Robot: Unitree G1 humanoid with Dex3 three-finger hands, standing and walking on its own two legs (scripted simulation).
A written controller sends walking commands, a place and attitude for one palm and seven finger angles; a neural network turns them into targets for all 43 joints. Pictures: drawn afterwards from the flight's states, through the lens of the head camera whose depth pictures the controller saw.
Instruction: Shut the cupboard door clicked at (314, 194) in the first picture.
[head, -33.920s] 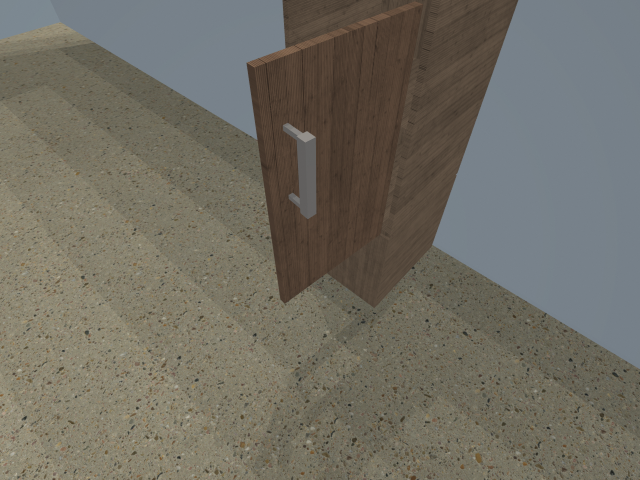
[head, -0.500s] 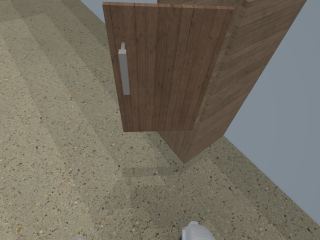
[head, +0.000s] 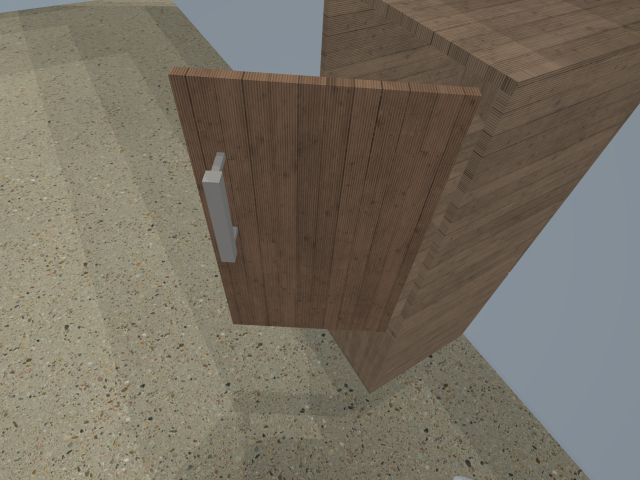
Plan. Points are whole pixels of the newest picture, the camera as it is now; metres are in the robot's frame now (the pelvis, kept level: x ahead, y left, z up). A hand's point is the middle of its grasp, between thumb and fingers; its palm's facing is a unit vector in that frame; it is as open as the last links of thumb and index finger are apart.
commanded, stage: come to a stop and stand still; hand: left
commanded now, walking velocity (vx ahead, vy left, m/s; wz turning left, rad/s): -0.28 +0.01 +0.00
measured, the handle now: (224, 210) +0.44 +0.18 +0.07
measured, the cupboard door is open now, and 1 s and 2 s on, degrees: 57 57 57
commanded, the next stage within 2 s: look again from close up in 1.06 s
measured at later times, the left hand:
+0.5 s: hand out of the picture +0.00 +0.17 -0.15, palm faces +0.04 -0.96 -0.27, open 7.4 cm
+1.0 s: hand out of the picture -0.03 +0.24 -0.16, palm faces -0.03 -0.96 -0.27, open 7.4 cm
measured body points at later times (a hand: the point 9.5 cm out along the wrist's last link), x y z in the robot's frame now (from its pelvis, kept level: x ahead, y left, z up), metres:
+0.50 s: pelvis -0.01 -0.03 +0.01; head +0.03 -0.05 +0.46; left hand +0.00 +0.22 -0.13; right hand +0.06 -0.29 -0.15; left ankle -0.05 +0.12 -0.69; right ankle -0.04 -0.13 -0.73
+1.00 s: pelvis -0.05 +0.04 +0.00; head -0.04 +0.03 +0.45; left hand -0.03 +0.29 -0.14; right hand -0.02 -0.20 -0.15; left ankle -0.04 +0.12 -0.73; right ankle -0.04 -0.13 -0.73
